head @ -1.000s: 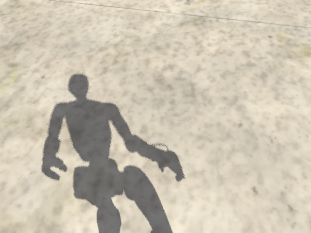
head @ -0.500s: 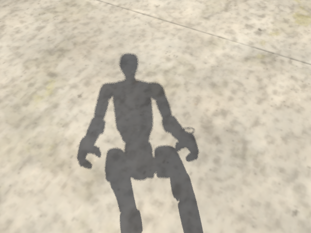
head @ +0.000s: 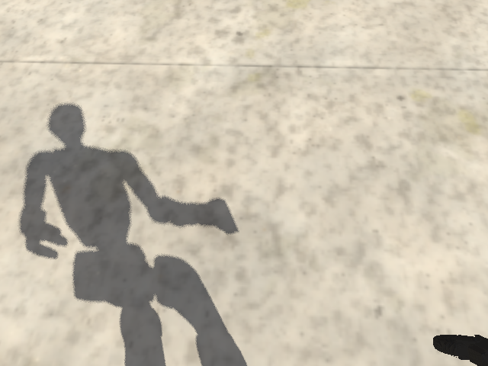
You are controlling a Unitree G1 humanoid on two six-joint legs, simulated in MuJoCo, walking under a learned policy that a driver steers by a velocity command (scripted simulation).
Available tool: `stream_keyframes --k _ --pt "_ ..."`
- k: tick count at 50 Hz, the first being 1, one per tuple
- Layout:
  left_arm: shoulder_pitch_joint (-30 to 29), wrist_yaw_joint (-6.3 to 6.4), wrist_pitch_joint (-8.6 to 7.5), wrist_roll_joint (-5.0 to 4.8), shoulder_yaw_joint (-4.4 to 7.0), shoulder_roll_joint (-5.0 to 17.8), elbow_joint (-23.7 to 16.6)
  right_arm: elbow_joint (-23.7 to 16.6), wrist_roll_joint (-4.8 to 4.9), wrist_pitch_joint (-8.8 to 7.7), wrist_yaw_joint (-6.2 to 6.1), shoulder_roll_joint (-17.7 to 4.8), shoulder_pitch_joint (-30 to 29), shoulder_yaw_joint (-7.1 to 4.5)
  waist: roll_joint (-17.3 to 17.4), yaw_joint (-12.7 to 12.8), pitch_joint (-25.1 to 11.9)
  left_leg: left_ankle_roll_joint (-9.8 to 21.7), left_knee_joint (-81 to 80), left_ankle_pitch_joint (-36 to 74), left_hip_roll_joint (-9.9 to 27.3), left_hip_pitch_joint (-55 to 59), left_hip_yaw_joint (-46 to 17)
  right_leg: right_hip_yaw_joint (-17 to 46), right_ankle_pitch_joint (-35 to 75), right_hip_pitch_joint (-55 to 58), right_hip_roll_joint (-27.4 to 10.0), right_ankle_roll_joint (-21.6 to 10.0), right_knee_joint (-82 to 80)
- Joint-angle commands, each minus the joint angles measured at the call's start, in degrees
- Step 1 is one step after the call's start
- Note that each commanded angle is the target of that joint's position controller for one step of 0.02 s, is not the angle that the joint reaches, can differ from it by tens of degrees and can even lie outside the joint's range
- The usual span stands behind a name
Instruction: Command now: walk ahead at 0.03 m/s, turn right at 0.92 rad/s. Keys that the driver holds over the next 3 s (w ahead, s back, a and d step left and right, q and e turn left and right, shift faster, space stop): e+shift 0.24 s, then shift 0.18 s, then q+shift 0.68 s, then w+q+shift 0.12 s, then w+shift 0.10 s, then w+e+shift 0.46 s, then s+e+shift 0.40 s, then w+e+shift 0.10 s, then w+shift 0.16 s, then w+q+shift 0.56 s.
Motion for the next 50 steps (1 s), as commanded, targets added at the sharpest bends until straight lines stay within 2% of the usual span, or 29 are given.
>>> stream_keyframes --k 1,7,10,11,12,13,14,15,17,20,22,24,25,28,29,30,31,32,34,35,37,40,43,45,46,47,48,49,50 --pt "-1.6 1.34 0.23 -0.1 3.0 9.4 -5.3 -1.6 0.38 -0.29 -0.36 -3.8 2.4 -1.12 -5.8 -1.7 -13.1 -1.4 -7.9 3.7 -1.9 0.7 0.1 17.8 11.6 12.5 -12.1 -7.8 -5.6" --pt "-4.0 1.1 1.55 0.13 3.08 9.4 -6.9 -1.5 0.6 -1.31 0.27 -5.6 2.4 -2.29 -11.0 -0.3 -11.1 0.0 -18.3 5.7 -2.5 6.4 -0.8 24.3 0.4 9.6 -10.0 -5.4 -5.0" --pt "-6.8 0.77 1.88 -0.53 2.73 8.7 -7.9 0.0 0.63 -2.26 0.75 -7.4 7.9 -3.58 -10.5 -2.9 -10.8 2.1 -33.3 13.2 -0.3 17.3 0.1 25.2 -3.0 5.7 -6.8 -2.7 -0.9" --pt "-4.0 0.51 2.02 -0.34 1.87 5.9 -7.7 0.0 0.02 -1.98 0.5 -10.5 9.1 -4.48 -3.4 -1.6 -12.5 5.6 -36.8 13.6 9.2 24.9 -7.0 20.7 -18.0 0.1 -2.7 -0.3 7.0" --pt "-2.7 0.24 1.74 -0.7 1.3 4.1 -9.0 -0.3 -1.67 -1.11 0.08 -14.1 7.5 -4.93 15.0 1.3 -10.3 14.0 -40.6 17.9 20.5 26.3 -21.7 6.7 -29.0 -10.8 6.1 2.9 20.9" --pt "-1.6 -0.38 0.69 0.4 2.53 9.3 -8.5 -2.1 -3.1 -1.44 0.02 -11.4 5.7 -4.41 15.3 1.4 -9.0 18.6 -41.3 18.7 25.3 22.1 -26.9 6.0 -27.6 -13.3 1.0 5.3 34.0" --pt "-1.0 -0.69 0.56 0.22 3.19 11.6 -6.7 -3.5 -2.44 -1.34 -0.47 -8.3 2.8 -3.59 10.8 1.8 -7.8 17.6 -39.8 17.8 22.5 19.9 -20.4 4.6 -23.6 -12.2 -1.0 6.1 39.1" --pt "-0.5 -0.59 0.88 0.26 3.04 10.8 -5.0 -4.0 -1.44 -0.91 -0.9 -6.7 1.3 -3.11 7.3 1.6 -6.3 15.2 -38.7 15.9 17.9 18.5 -14.0 3.5 -20.1 -11.4 -1.7 6.9 41.8" --pt "-0.5 -0.6 1.2 0.44 1.58 7.0 -4.5 -3.8 -0.37 -0.24 -1.63 -6.8 2.8 -2.5 5.1 0.2 -4.8 14.9 -38.2 19.6 15.2 18.8 -9.0 1.2 -17.0 -12.8 -1.6 8.1 46.8" --pt "-4.6 -0.39 0.68 -0.08 0.05 4.5 -6.1 -2.5 -0.79 0.44 -1.65 -7.8 8.0 -2.57 7.5 -2.8 -5.7 16.2 -37.5 25.4 14.1 24.3 -5.2 -1.4 -16.9 -13.3 -2.5 8.9 39.5" --pt "-5.9 -0.24 0.42 0.49 -0.86 3.1 -6.2 -2.0 -0.64 0.55 -1.31 -8.3 9.5 -2.57 9.3 -3.7 -7.6 16.7 -36.3 27.4 14.6 26.0 -4.9 -1.3 -19.0 -9.0 -3.7 9.1 31.1" --pt "-5.0 -0.41 0.18 1.19 -2.09 0.0 -5.2 -1.7 -0.3 0.56 -0.41 -7.0 8.2 -1.83 11.5 -2.8 -8.5 15.8 -36.3 26.2 13.1 22.0 -3.6 -3.7 -21.5 1.4 -5.1 8.6 17.7" --pt "-4.5 -0.43 0.1 1.08 -1.97 0.1 -4.3 -1.3 0.06 0.63 0.06 -7.0 9.0 -1.73 12.7 -3.1 -7.7 15.5 -36.2 25.8 12.6 20.6 -4.3 -5.1 -19.9 4.8 -4.5 8.8 11.7" --pt "-0.9 0.01 -0.04 0.57 -0.21 3.9 -1.8 -0.9 2.26 0.55 0.52 -11.0 11.7 -2.89 11.7 -1.5 -5.9 12.9 -32.9 27.7 11.5 16.4 -8.1 -5.9 -4.7 15.5 -2.2 5.8 -7.7" --pt "1.5 0.56 0.14 0.63 0.5 6.5 -1.7 -1.4 2.07 -0.07 0.69 -10.2 11.8 -2.66 8.6 -0.8 -8.1 9.8 -30.8 21.9 10.4 11.7 -8.4 -2.3 -0.5 22.3 -7.4 3.9 -6.8" --pt "3.8 1.41 0.86 1.88 1.35 10.5 -2.0 -2.9 0.78 -0.96 1.32 -5.8 11.7 -1.57 -4.7 -1.2 -11.5 5.8 -19.2 7.3 5.1 3.3 -2.8 6.7 17.7 29.6 -19.3 -0.7 -2.9" --pt "1.9 0.81 1.13 3.16 2.14 11.9 -0.7 -4.4 1.99 -1.49 1.12 -5.7 9.9 -1.73 -18.1 -0.5 -9.8 2.8 -11.9 -9.1 0.8 -2.9 7.0 12.7 17.9 21.6 -28.0 -9.3 -6.2" --pt "-0.1 0.55 0.27 3.83 1.11 8.0 -2.4 -3.6 1.86 -1.03 0.69 -10.1 9.1 -3.23 -12.9 0.9 -7.7 0.7 1.7 -12.8 2.9 -3.3 5.6 12.6 19.4 18.7 -28.4 -11.9 -8.2" --pt "-7.1 0.85 -1.04 2.77 -0.24 3.6 -3.3 -1.4 1.98 1.55 -0.23 -8.7 13.3 -4.14 -9.5 -2.6 -5.4 -1.0 12.2 -8.2 3.9 -4.7 4.8 3.8 18.9 15.9 -23.3 -8.2 -7.9" --pt "-9.5 0.91 -1.51 1.74 -0.22 3.3 -3.1 -1.6 1.56 2.68 -0.5 -7.9 14.2 -4.08 -9.8 -3.4 -4.0 -1.9 12.7 -4.5 4.9 -6.3 4.6 1.2 18.6 15.7 -22.6 -7.1 -7.9" --pt "-8.8 1.24 -1.64 1.71 -0.02 3.2 -2.2 -3.6 1.39 3.41 -0.24 -5.9 12.2 -3.52 -9.0 -2.5 -3.3 -3.0 9.6 0.3 5.8 -6.5 6.8 -2.9 17.4 15.7 -21.3 -6.7 -8.2" --pt "-7.1 1.51 -1.16 1.57 0.86 4.7 -0.9 -7.2 1.39 3.2 1.63 -3.7 8.6 -2.37 -8.9 -0.2 -5.5 -2.4 -1.8 2.4 7.3 -3.1 8.9 -6.1 16.5 18.8 -22.3 -6.9 -6.4" --pt "-6.8 0.6 -1.25 0.6 2.09 7.6 0.0 -9.2 1.4 3.41 3.08 -5.4 9.4 -2.85 -9.3 -0.2 -7.2 0.0 -9.7 2.0 6.2 3.6 12.3 -7.7 18.8 18.3 -24.7 -6.5 -4.2" --pt "-7.8 -0.24 -1.78 -0.69 2.4 7.9 0.4 -9.4 1.53 4.16 3.37 -6.5 11.7 -3.63 -9.0 -1.8 -7.2 2.2 -16.5 5.3 4.9 8.4 14.2 -9.5 17.2 17.2 -25.3 -4.4 -0.5" --pt "-7.8 -0.56 -2.0 -1.18 2.33 7.1 0.9 -8.9 1.55 4.36 3.05 -6.9 14.2 -4.23 -7.5 -3.3 -7.5 3.8 -22.0 9.7 3.3 13.7 14.8 -12.0 14.7 14.7 -24.2 -1.9 4.0" --pt "-4.4 -1.12 -2.31 -0.88 2.0 5.2 2.4 -8.0 1.22 4.22 2.04 -9.8 18.3 -5.65 -1.2 -4.6 -9.0 6.6 -28.0 19.1 2.4 23.0 11.2 -15.7 9.5 9.2 -20.2 1.9 13.9" --pt "-5.6 -1.21 -2.5 1.97 0.74 1.5 -0.6 -9.0 1.1 3.65 0.67 -19.3 21.3 -8.04 18.7 -4.2 -9.1 15.1 -30.7 48.5 17.1 35.7 -13.1 -18.7 -22.3 -11.0 -11.5 8.5 34.6" --pt "-11.3 -0.66 -2.75 2.49 0.25 1.5 -3.3 -10.8 -1.39 1.72 1.43 -20.0 20.5 -7.37 19.0 -6.1 -15.4 26.9 -34.0 47.0 25.1 35.1 -28.8 -5.7 -35.5 -19.2 -4.4 9.5 46.4" --pt "-13.8 -0.33 -2.7 1.47 0.79 4.2 -3.1 -10.8 -1.44 0.3 1.95 -17.0 19.2 -6.46 10.6 -7.1 -14.7 25.7 -35.6 39.4 23.5 34.2 -24.0 -1.3 -32.5 -20.2 -5.9 8.2 49.0"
